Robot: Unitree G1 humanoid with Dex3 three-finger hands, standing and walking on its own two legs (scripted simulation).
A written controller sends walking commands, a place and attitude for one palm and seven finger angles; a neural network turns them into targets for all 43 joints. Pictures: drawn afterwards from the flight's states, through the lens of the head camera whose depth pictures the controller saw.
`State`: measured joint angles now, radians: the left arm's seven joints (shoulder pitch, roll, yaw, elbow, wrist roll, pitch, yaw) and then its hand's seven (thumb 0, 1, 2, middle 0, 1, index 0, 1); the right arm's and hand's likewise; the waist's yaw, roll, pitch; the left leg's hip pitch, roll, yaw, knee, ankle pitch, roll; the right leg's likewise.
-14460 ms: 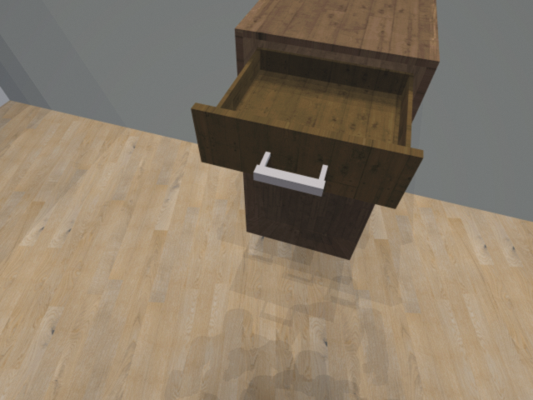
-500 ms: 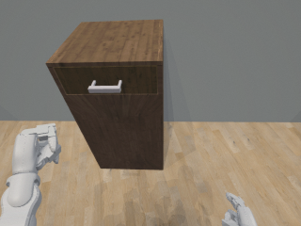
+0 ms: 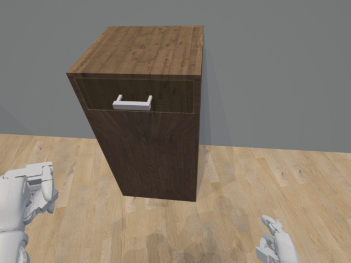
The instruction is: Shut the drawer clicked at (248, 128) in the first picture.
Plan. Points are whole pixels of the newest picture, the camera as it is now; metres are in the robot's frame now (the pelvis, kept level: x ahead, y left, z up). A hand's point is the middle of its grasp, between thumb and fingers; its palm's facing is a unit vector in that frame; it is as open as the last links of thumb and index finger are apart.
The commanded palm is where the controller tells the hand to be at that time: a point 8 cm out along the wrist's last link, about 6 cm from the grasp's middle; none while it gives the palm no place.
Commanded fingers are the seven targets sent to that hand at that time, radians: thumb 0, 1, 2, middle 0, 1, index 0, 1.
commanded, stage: step back with the hand held close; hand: left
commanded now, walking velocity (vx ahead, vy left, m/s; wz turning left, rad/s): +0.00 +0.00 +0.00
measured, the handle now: (133, 101) +0.61 +0.25 +0.02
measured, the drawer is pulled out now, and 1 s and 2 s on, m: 0.00 0.00 0.00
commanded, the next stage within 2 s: stop stepping back and stand still in 1.10 s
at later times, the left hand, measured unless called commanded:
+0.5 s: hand (31, 209) +0.15 +0.26 +0.16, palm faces +0.26 -0.81 -0.53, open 3.3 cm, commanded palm +0.09 +0.30 +0.17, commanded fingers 0.00 0.90 0.90 -1.40 -1.60 -1.40 -1.60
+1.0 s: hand out of the picture +0.00 +0.29 +0.16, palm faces +0.43 -0.77 -0.47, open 3.3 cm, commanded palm -0.04 +0.33 +0.17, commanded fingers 0.00 0.90 0.90 -1.40 -1.60 -1.40 -1.60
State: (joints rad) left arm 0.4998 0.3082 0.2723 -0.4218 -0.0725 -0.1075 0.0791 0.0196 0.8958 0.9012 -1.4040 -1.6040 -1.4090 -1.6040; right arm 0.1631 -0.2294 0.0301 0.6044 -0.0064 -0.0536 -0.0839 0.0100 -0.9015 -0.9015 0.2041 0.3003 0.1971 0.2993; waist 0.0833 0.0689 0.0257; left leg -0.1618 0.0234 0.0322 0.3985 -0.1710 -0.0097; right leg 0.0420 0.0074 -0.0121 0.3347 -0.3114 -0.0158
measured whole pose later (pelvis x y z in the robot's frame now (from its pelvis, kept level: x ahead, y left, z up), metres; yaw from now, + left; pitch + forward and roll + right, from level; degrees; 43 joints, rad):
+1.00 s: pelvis -0.15 +0.05 -0.02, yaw +3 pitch -2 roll -3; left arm 0.66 0.40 0.38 -0.60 -0.03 -0.29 0.14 0.02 0.89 0.90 -1.41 -1.60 -1.41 -1.60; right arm 0.20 -0.22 -0.03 0.61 0.00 -0.03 -0.07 0.01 -0.90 -0.90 0.21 0.30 0.20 0.30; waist 0.03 0.05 0.03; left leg -0.47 -0.01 -0.02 0.69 -0.33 0.00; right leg -0.33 0.03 0.04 0.53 -0.19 0.03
